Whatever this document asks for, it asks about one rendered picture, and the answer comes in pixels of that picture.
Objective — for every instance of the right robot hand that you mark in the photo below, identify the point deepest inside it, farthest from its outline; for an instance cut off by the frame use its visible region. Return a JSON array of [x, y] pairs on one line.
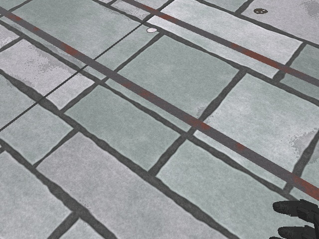
[[302, 209]]

